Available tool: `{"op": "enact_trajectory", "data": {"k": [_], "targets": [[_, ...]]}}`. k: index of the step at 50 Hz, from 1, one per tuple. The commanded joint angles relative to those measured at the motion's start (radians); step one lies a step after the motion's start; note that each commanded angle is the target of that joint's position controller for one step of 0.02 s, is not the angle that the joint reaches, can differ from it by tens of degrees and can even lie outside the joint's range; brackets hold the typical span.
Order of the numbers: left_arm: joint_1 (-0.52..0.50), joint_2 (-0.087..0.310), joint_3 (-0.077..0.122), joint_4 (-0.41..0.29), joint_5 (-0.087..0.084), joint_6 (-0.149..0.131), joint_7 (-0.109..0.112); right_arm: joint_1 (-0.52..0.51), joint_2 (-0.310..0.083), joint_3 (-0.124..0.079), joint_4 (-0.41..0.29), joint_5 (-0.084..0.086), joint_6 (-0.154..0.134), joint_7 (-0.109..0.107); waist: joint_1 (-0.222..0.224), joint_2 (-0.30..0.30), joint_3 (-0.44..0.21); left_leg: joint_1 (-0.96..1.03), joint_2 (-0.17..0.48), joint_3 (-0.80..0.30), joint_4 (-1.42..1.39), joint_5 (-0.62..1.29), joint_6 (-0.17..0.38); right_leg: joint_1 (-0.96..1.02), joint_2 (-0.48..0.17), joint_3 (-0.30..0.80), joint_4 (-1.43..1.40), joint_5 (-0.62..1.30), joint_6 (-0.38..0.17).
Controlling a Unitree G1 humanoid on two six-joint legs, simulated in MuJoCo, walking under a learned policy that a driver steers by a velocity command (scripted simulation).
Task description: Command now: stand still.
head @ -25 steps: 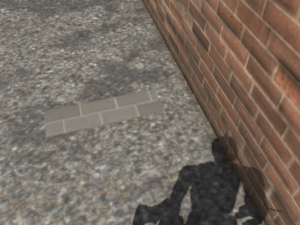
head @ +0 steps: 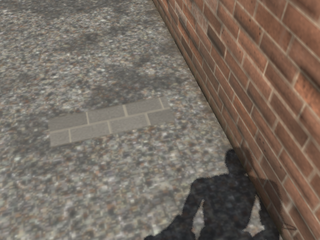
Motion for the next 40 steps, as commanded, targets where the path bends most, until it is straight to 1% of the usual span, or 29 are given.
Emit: {"op": "enact_trajectory", "data": {"k": [1, 15, 30, 31, 32, 33, 34, 35, 36, 37, 38, 39, 40], "targets": [[0.052, 0.102, 0.020, -0.015, -0.001, -0.010, 0.002, -0.010, -0.110, -0.019, -0.032, 0.000, -0.007, -0.004, -0.002, 0.000, -0.012, 0.043, 0.063, -0.078, -0.109, 0.133, 0.039, -0.068, 0.007, -0.009, -0.085, 0.085, -0.004], [0.073, 0.085, 0.016, 0.044, -0.003, -0.013, 0.001, 0.025, -0.093, -0.019, -0.010, 0.001, -0.004, -0.010, -0.002, -0.005, -0.006, 0.048, 0.056, -0.069, -0.112, 0.155, 0.036, -0.075, 0.007, -0.014, -0.097, 0.082, -0.007], [0.095, 0.065, 0.017, 0.086, -0.005, -0.014, 0.001, 0.065, -0.074, -0.019, 0.002, 0.001, -0.004, -0.016, -0.001, -0.006, 0.003, 0.050, 0.052, -0.061, -0.114, 0.161, 0.032, -0.081, 0.010, -0.017, -0.104, 0.078, -0.011], [0.119, 0.054, 0.015, 0.100, -0.006, -0.013, 0.001, 0.084, -0.067, -0.018, 0.011, 0.000, -0.003, -0.016, -0.002, -0.002, -0.023, 0.057, 0.044, -0.056, -0.124, 0.043, 0.035, -0.068, 0.023, -0.033, -0.100, -0.006, -0.015], [0.124, 0.057, 0.019, 0.105, -0.012, -0.010, 0.004, 0.094, -0.083, -0.025, 0.014, 0.007, -0.002, -0.017, -0.004, 0.008, -0.010, 0.035, 0.032, -0.055, -0.128, -0.150, 0.047, -0.082, 0.043, -0.052, -0.072, -0.122, -0.027], [0.110, 0.061, 0.022, 0.096, -0.016, -0.009, 0.007, 0.105, -0.101, -0.033, 0.013, 0.015, -0.004, -0.018, -0.007, 0.023, 0.015, -0.006, 0.031, -0.067, -0.136, -0.357, 0.064, -0.111, 0.055, -0.057, -0.042, -0.236, -0.046], [0.094, 0.062, 0.024, 0.086, -0.018, -0.013, 0.011, 0.108, -0.106, -0.038, 0.007, 0.018, -0.010, -0.017, -0.013, 0.037, 0.061, -0.050, 0.052, -0.106, -0.160, -0.492, 0.084, -0.158, 0.054, -0.047, -0.019, -0.316, -0.065], [0.082, 0.050, 0.023, 0.076, -0.021, -0.023, 0.010, 0.120, -0.112, -0.042, 0.002, 0.023, -0.022, -0.013, -0.018, 0.059, 0.096, -0.062, 0.095, -0.173, -0.188, -0.555, 0.111, -0.206, 0.050, -0.037, 0.014, -0.323, -0.079], [0.072, 0.032, 0.020, 0.069, -0.024, -0.037, 0.006, 0.149, -0.122, -0.048, 0.002, 0.029, -0.037, -0.009, -0.028, 0.089, 0.103, -0.035, 0.152, -0.262, -0.227, -0.582, 0.144, -0.244, 0.050, -0.040, 0.070, -0.272, -0.085], [0.064, 0.017, 0.019, 0.062, -0.029, -0.052, 0.001, 0.181, -0.140, -0.055, 0.003, 0.032, -0.050, -0.006, -0.034, 0.132, 0.091, 0.006, 0.220, -0.371, -0.276, -0.603, 0.182, -0.272, 0.053, -0.060, 0.141, -0.197, -0.087], [0.050, 0.007, 0.015, 0.053, -0.028, -0.061, -0.001, 0.189, -0.160, -0.061, -0.010, 0.032, -0.062, 0.001, -0.034, 0.153, 0.095, -0.011, 0.271, -0.452, -0.312, -0.595, 0.214, -0.260, 0.043, -0.057, 0.186, -0.149, -0.092], [0.056, 0.014, 0.019, 0.052, -0.030, -0.068, -0.005, 0.162, -0.159, -0.062, -0.027, 0.031, -0.070, 0.004, -0.017, 0.144, 0.098, -0.059, 0.288, -0.478, -0.325, -0.567, 0.225, -0.214, 0.029, -0.043, 0.189, -0.136, -0.107], [0.091, 0.012, 0.020, 0.061, -0.031, -0.074, -0.009, 0.115, -0.147, -0.058, -0.052, 0.032, -0.072, 0.007, 0.020, 0.138, 0.102, -0.128, 0.264, -0.445, -0.315, -0.526, 0.211, -0.117, 0.027, -0.042, 0.112, -0.136, -0.124]]}}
